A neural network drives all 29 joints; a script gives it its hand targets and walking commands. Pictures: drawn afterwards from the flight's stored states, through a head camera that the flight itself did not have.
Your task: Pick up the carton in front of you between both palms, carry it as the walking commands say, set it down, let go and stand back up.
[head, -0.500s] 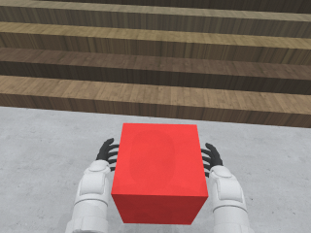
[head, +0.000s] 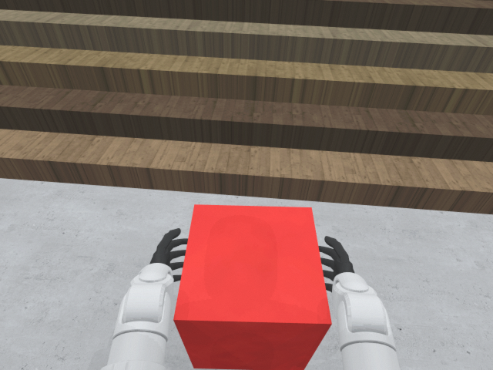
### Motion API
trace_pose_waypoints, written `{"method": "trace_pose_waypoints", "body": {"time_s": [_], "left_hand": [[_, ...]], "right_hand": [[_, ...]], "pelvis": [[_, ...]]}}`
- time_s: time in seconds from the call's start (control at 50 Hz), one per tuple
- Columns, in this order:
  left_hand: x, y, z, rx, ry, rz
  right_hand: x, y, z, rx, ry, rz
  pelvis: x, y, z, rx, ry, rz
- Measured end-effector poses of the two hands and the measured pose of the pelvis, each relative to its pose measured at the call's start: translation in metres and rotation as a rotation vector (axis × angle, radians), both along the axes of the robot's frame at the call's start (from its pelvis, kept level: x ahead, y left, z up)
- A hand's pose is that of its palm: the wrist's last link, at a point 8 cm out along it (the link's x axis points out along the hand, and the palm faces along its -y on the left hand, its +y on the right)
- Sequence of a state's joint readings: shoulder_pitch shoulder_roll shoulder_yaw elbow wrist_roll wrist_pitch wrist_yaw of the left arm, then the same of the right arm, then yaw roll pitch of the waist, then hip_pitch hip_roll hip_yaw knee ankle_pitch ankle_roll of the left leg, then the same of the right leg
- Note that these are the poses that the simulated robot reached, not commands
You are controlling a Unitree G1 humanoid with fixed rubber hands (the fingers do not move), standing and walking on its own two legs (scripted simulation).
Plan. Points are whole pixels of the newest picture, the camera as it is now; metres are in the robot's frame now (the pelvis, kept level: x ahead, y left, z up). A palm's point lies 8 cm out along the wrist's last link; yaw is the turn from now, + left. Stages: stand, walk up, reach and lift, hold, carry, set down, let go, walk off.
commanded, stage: reach and lift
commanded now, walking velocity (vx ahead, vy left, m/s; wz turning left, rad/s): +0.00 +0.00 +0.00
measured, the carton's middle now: (250, 290) +0.30 +0.00 -0.04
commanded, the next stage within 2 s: hold in 0.04 s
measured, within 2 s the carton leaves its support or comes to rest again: neither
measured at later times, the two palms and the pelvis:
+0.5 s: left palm (158, 274) +0.27 +0.15 +0.05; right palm (347, 284) +0.27 -0.15 +0.05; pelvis -0.02 +0.00 +0.00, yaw +0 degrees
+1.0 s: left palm (159, 271) +0.28 +0.15 +0.05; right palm (346, 281) +0.28 -0.15 +0.05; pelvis -0.01 +0.00 +0.00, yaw +0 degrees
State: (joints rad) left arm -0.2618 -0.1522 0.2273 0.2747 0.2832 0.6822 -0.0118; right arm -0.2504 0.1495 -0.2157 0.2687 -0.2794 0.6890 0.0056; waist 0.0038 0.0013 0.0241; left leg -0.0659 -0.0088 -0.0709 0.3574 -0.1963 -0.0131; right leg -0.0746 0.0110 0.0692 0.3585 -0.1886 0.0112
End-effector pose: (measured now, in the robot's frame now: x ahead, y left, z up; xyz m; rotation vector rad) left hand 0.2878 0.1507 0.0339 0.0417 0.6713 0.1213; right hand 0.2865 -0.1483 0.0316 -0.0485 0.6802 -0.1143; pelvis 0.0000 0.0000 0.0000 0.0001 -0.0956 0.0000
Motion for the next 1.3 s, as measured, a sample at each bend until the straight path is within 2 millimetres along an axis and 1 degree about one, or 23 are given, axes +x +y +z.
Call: {"method": "trace_pose_waypoints", "body": {"time_s": [0.08, 0.22, 0.4, 0.52, 0.64, 1.08, 1.14, 1.2, 1.26, 1.3], "left_hand": [[-0.002, 0.000, 0.003, -0.001, -0.006, 0.000], [-0.008, 0.000, 0.017, -0.004, -0.034, -0.002], [-0.014, 0.000, 0.014, -0.011, -0.008, 0.003], [-0.014, 0.000, 0.015, -0.019, -0.017, 0.012], [-0.012, -0.001, 0.017, -0.020, -0.021, 0.016], [-0.009, -0.001, 0.015, -0.001, -0.010, 0.001], [-0.007, 0.000, 0.014, -0.008, -0.014, 0.005], [-0.001, 0.000, 0.018, -0.017, -0.027, 0.009], [0.009, 0.005, 0.024, -0.033, -0.065, 0.019], [0.017, 0.011, 0.031, -0.041, -0.089, 0.028]], "right_hand": [[-0.002, 0.000, 0.003, 0.001, -0.006, -0.002], [-0.009, 0.000, 0.017, 0.003, -0.034, -0.007], [-0.016, 0.000, 0.014, 0.012, -0.008, -0.014], [-0.014, 0.000, 0.015, 0.020, -0.017, -0.017], [-0.012, -0.001, 0.016, 0.021, -0.021, -0.017], [-0.009, -0.001, 0.015, 0.001, -0.010, -0.004], [-0.007, -0.001, 0.014, 0.006, -0.014, -0.007], [-0.002, 0.000, 0.019, 0.008, -0.027, -0.013], [0.010, 0.005, 0.027, 0.022, -0.065, -0.021], [0.019, 0.011, 0.035, 0.028, -0.089, -0.024]], "pelvis": [[-0.001, 0.001, 0.000, 0.000, -0.005, 0.000], [-0.003, 0.002, 0.001, 0.000, -0.026, -0.001], [-0.013, 0.002, -0.001, 0.000, -0.046, -0.002], [-0.017, 0.001, -0.002, 0.000, -0.047, 0.000], [-0.016, 0.000, -0.002, 0.000, -0.048, 0.001], [-0.004, 0.000, 0.000, -0.001, -0.039, 0.000], [-0.003, 0.000, -0.002, -0.002, 0.004, 0.002], [0.004, 0.001, -0.003, -0.006, 0.051, 0.008], [0.013, 0.005, -0.008, -0.006, 0.090, 0.022], [0.023, 0.010, -0.010, 0.000, 0.107, 0.022]]}}
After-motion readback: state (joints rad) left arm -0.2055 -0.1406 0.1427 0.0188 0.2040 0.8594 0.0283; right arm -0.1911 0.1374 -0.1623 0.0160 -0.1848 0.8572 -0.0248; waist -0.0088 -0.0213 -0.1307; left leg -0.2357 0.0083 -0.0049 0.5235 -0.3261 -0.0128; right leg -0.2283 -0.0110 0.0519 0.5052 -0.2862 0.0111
